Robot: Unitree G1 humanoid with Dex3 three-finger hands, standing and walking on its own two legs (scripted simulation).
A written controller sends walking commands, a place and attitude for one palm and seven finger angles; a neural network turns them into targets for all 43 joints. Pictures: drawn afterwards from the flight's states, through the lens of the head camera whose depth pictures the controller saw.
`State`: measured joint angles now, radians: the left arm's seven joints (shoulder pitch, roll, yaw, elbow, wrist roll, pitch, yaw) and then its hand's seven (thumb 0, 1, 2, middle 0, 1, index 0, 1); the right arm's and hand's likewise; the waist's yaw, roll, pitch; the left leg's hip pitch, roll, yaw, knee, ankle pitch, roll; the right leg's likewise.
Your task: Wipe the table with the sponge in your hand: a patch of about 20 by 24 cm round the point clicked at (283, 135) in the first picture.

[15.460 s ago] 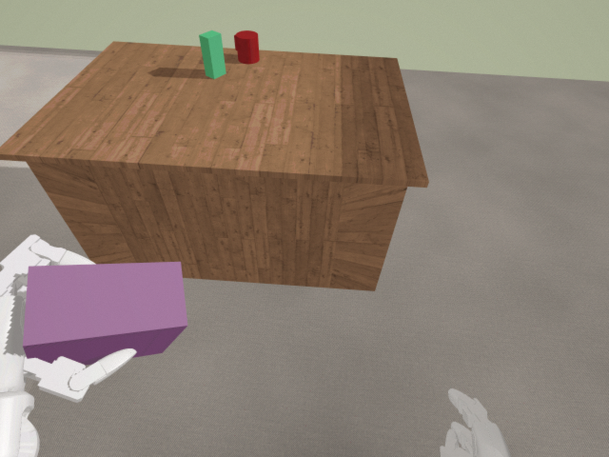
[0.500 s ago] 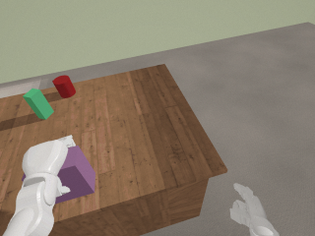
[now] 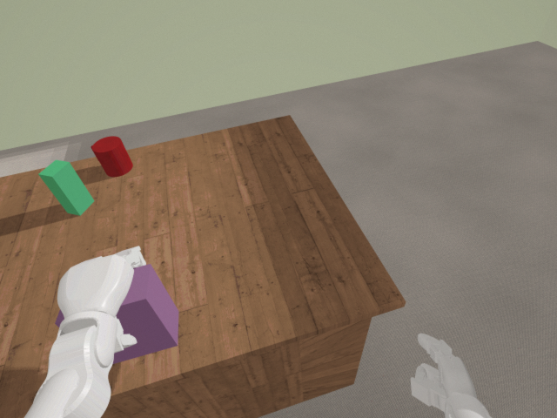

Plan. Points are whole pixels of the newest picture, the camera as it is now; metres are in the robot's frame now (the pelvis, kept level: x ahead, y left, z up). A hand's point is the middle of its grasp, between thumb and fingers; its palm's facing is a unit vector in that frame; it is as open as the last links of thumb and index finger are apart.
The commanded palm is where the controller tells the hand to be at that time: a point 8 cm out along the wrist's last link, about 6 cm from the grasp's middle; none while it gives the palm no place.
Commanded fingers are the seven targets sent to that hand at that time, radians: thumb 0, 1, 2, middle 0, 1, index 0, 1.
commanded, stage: move the sponge above the wiping area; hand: left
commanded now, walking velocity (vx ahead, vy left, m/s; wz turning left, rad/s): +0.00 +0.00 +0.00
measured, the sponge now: (131, 324) +0.23 +0.28 +0.00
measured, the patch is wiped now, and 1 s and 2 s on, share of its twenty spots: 0.00 0.00 0.00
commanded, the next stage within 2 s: none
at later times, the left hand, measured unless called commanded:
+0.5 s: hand (130, 304) +0.24 +0.28 +0.03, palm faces -0.05 -0.10 -0.99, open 10.7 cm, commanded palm +0.22 +0.27 +0.09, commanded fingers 0.00 0.10 1.30 -1.20 -1.60 -1.20 -1.60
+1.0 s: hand (133, 311) +0.24 +0.28 +0.01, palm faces -0.09 -0.09 -0.99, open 10.7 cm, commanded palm +0.23 +0.28 +0.07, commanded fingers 0.00 0.10 1.30 -1.20 -1.60 -1.20 -1.60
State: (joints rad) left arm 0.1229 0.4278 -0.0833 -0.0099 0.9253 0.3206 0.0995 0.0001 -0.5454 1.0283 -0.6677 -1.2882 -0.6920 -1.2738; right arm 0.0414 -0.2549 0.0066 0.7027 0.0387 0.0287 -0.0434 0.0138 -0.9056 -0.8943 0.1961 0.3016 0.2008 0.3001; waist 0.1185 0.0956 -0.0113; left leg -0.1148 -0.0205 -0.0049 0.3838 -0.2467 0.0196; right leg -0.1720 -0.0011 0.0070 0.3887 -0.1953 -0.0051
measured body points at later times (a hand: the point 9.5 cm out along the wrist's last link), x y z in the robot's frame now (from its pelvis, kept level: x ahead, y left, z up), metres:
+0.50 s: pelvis +0.01 +0.00 +0.00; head +0.01 -0.04 +0.45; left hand +0.24 +0.28 +0.09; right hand +0.25 -0.21 -0.09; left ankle -0.03 +0.11 -0.74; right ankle +0.01 -0.12 -0.74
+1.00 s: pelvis +0.00 -0.01 +0.00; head +0.01 -0.04 +0.45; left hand +0.24 +0.28 +0.06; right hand +0.23 -0.23 -0.10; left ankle -0.03 +0.11 -0.74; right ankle +0.01 -0.12 -0.74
